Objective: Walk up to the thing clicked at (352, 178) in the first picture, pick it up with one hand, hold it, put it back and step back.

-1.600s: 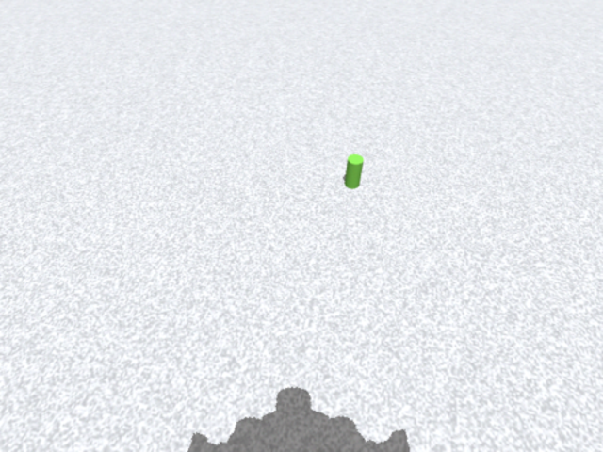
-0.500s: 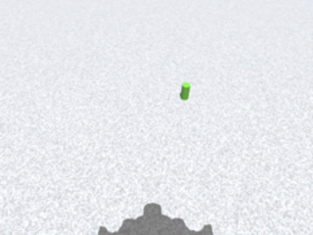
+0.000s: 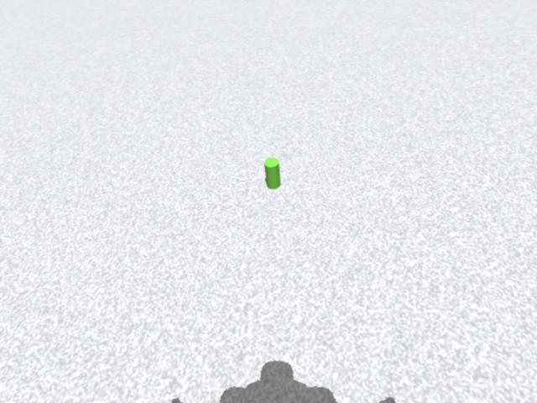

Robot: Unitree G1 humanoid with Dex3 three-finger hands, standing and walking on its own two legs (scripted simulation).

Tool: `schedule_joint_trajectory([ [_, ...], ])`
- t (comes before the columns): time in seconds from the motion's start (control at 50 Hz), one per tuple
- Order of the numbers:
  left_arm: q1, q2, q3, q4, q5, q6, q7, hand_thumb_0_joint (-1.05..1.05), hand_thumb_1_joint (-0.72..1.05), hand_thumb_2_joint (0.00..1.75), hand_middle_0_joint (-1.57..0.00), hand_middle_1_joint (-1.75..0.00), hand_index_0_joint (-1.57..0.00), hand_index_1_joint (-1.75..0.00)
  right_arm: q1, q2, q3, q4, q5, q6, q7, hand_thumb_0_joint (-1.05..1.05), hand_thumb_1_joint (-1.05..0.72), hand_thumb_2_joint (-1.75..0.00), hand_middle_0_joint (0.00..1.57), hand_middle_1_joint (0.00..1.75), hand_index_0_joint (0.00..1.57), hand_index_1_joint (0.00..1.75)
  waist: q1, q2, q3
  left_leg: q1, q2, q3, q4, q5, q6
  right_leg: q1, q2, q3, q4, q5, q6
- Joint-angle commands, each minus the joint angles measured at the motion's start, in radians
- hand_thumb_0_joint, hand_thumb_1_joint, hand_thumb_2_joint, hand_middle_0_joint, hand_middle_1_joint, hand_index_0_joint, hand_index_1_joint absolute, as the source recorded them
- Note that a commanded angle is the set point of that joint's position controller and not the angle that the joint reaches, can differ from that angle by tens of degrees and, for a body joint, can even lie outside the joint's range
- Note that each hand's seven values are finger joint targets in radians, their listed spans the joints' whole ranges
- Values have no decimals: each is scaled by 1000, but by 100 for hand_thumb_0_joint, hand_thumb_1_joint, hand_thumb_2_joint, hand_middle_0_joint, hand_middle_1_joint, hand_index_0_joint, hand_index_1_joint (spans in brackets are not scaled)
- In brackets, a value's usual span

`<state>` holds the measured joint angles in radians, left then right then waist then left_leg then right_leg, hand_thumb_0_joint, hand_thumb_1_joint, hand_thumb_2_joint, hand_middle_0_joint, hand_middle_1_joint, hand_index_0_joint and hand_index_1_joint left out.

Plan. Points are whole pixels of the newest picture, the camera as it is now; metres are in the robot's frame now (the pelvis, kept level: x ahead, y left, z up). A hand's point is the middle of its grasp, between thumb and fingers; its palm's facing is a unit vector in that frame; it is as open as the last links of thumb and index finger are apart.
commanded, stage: walk up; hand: left
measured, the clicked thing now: (272, 173) +1.28 +0.09 -0.68
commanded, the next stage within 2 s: none
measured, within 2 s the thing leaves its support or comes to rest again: neither
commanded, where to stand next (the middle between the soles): +0.91 -0.07 m, yaw -9 degrees
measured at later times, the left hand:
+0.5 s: hand (145, 302) +0.33 +0.29 -0.14, palm faces -0.16 -0.93 -0.34, open 7.4 cm
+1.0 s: hand (204, 195) +0.59 +0.20 -0.10, palm faces -0.15 -0.91 -0.39, open 7.4 cm
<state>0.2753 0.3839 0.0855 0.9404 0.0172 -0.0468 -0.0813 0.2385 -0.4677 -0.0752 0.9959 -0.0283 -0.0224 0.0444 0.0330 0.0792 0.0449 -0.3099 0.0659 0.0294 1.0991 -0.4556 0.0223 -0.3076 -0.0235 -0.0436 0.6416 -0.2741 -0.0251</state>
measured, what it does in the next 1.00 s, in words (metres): walks ahead: left foot, then right foot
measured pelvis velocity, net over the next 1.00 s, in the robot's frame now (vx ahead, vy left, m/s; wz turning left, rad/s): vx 0.46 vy -0.04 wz -0.18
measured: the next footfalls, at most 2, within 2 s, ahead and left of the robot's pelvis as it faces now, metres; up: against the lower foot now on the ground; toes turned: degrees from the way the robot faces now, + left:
left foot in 0.32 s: +0.32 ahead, +0.14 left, +0.00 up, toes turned +1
right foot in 0.76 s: +0.53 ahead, -0.15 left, +0.00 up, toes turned -12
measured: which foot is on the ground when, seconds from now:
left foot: up 0.00-0.30, down 0.32-0.80, up 0.82-1.00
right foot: down 0.00-0.36, up 0.38-0.74, down 0.76-1.00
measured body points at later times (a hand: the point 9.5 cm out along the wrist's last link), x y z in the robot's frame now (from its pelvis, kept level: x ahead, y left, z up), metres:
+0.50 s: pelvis +0.24 +0.03 +0.01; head +0.26 +0.05 +0.46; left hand +0.34 +0.34 -0.11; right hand +0.29 -0.30 -0.08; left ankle +0.28 +0.13 -0.72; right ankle +0.19 -0.11 -0.64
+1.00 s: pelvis +0.46 -0.04 +0.02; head +0.47 -0.08 +0.46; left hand +0.59 +0.25 -0.07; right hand +0.47 -0.36 -0.12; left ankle +0.48 +0.12 -0.64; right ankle +0.49 -0.14 -0.72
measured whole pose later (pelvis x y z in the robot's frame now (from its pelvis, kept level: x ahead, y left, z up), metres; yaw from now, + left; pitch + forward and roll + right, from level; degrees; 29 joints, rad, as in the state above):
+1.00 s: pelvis +0.46 -0.04 +0.02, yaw -10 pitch -3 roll +1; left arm 0.27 0.36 0.04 0.83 -0.01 -0.09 -0.04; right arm 0.30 -0.42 -0.04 0.85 0.00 -0.04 0.05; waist 0.02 0.06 0.09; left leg -0.44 0.06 -0.03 1.09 -0.33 0.03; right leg -0.24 0.00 -0.04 0.49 -0.20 -0.05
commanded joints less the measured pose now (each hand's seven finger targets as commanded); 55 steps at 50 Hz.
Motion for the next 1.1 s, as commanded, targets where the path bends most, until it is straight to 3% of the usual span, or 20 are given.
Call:
schedule_joint_trajectory([
  [0.0, -12, 318, 64, -75, -15, -30, 35, 0, 90, 90, -20, -30, -20, -30, 45, -172, -42, -91, 23, -38, 10, 0, -90, -90, 20, 30, 20, 30, -29, -243, 66, -200, 73, -71, -36, 141, 16, 57, -215, 414, -466, -334, -150],
  [0.12, 21, 304, 54, -120, -12, -48, 34, 0, 90, 90, -20, -30, -20, -30, -53, -154, -53, -165, -3, -33, 37, 0, -90, -90, 20, 30, 20, 30, -1, -175, 80, -220, 56, -19, -300, 209, -36, 55, -182, 301, -471, -284, -176],
  [0.22, 72, 300, 50, -132, -8, -51, 34, 0, 90, 90, -20, -30, -20, -30, -151, -117, -49, -211, -4, -64, 33, 0, -90, -90, 20, 30, 20, 30, 41, -147, 61, -168, 35, 10, -501, 277, -28, 151, -177, 240, -368, -4, -166],
  [0.26, 32, 310, 46, -145, -8, -50, 38, 0, 90, 90, -20, -30, -20, -30, -87, -118, -56, -201, -1, -71, 29, 0, -90, -90, 20, 30, 20, 30, -11, -157, 33, -17, 16, 27, -542, 286, -11, 91, -189, 219, -297, 124, -154],
  [0.3, 40, 257, 26, -158, -9, -48, 43, 0, 90, 90, -20, -30, -20, -30, 142, -176, -84, -139, -6, -84, 11, 0, -90, -90, 20, 30, 20, 30, -119, -15, -101, 337, -29, 35, -616, 255, 27, -13, -78, 105, 59, 305, -99],
  [0.32, 92, 177, -1, -168, -19, -46, 47, 0, 90, 90, -20, -30, -20, -30, 277, -250, -114, -121, -28, -89, -1, 0, -90, -90, 20, 30, 20, 30, -172, 183, -197, 518, 155, -222, -700, 57, 86, -176, 10, 59, 355, 182, -52],
  [0.34, 133, 149, -8, -162, -31, -42, 52, 0, 90, 90, -20, -30, -20, -30, 242, -291, -118, -151, -21, -93, -9, 0, -90, -90, 20, 30, 20, 30, -131, 222, -167, 566, 352, -631, -841, -92, 148, -391, 142, 74, 488, -210, -23],
  [0.36, 127, 268, 14, -145, -21, -34, 67, 0, 90, 90, -20, -30, -20, -30, 188, -305, -123, -161, 11, -87, -5, 0, -90, -90, 20, 30, 20, 30, -120, 135, -149, 506, 413, -710, -854, -149, 247, -397, 62, 157, 574, -244, -44],
  [0.42, 85, 261, 10, -113, -26, -44, 55, 0, 90, 90, -20, -30, -20, -30, 75, -196, -73, -201, 29, -85, -13, 0, -90, -90, 20, 30, 20, 30, -65, 4, 10, 247, 257, -292, -839, 234, 156, -302, -17, 194, 512, -69, -26],
  [0.46, 94, 227, 11, -112, -36, -36, 41, 0, 90, 90, -20, -30, -20, -30, 90, -175, -60, -197, 31, -96, -12, 0, -90, -90, 20, 30, 20, 30, -51, 40, 25, 187, 217, -153, -825, 473, 154, -253, -21, 161, 470, -37, -12],
  [0.56, -31, 198, 3, -172, -26, -23, 13, 0, 90, 90, -20, -30, -20, -30, 88, -190, -58, -229, 22, -94, -15, 0, -90, -90, 20, 30, 20, 30, -64, 75, 55, 219, 210, -28, -824, 611, 194, -277, -45, 74, 187, 28, 21],
  [0.68, -107, 191, 13, -170, -10, -25, 1, 0, 90, 90, -20, -30, -20, -30, 94, -204, -61, -238, 26, -74, -11, 0, -90, -90, 20, 30, 20, 30, -73, 41, 18, 170, 189, 8, -762, 430, 156, -64, -23, -18, -44, 181, -10],
  [0.74, 42, 242, 42, -118, -8, -39, 17, 0, 90, 90, -20, -30, -20, -30, 103, -166, -43, -254, 23, -66, -14, 0, -90, -90, 20, 30, 20, 30, 21, -109, -83, 96, 131, 64, -455, 515, 107, 240, 19, -23, -123, 138, -46],
  [0.76, 150, 290, 66, -94, -5, -47, 30, 0, 90, 90, -20, -30, -20, -30, 160, -116, -24, -255, 24, -67, -12, 0, -90, -90, 20, 30, 20, 30, 66, -251, -170, -3, 65, 89, -212, 390, 77, 406, -47, 95, -180, 21, -64],
  [0.78, 197, 369, 86, -108, -4, -54, 45, 0, 90, 90, -20, -30, -20, -30, 228, -48, 2, -264, 25, -62, -9, 0, -90, -90, 20, 30, 20, 30, 59, -423, -218, -197, -50, 71, 2, -57, 35, 535, -307, 513, -256, -69, -128],
  [0.8, 177, 399, 85, -111, -20, -49, 46, 0, 90, 90, -20, -30, -20, -30, 191, -169, -27, -244, 31, -50, -17, 0, -90, -90, 20, 30, 20, 30, 76, -340, -181, -290, -60, 0, 98, -99, 25, 498, -392, 752, -355, -152, -237],
  [0.82, 128, 385, 81, -127, -31, -46, 51, 0, 90, 90, -20, -30, -20, -30, 151, -200, -32, -231, 25, -45, -25, 0, -90, -90, 20, 30, 20, 30, 66, -279, -120, -306, -13, -49, 138, -67, 21, 410, -395, 737, -374, -155, -265],
  [0.9, 19, 274, 46, -149, -35, -57, 63, 0, 90, 90, -20, -30, -20, -30, 172, -140, -20, -188, 41, -38, -10, 0, -90, -90, 20, 30, 20, 30, -20, -200, -4, -211, 32, -100, 32, 123, 21, 165, -223, 305, -359, 176, -162],
  [0.96, 34, 256, 37, -162, -27, -73, 61, 0, 90, 90, -20, -30, -20, -30, 177, -127, -28, -182, 24, -26, 4, 0, -90, -90, 20, 30, 20, 30, -26, -181, -4, -191, 16, -78, -44, 196, -8, 125, -197, 211, -371, 244, -171],
  [1.08, 33, 294, 55, -186, -6, -73, 53, 0, 90, 90, -20, -30, -20, -30, 33, -124, -41, -224, 6, -29, 32, 0, -90, -90, 20, 30, 20, 30, 5, -212, 55, -208, 59, -39, -351, 257, -41, 75, -219, 179, -432, -128, -193],
])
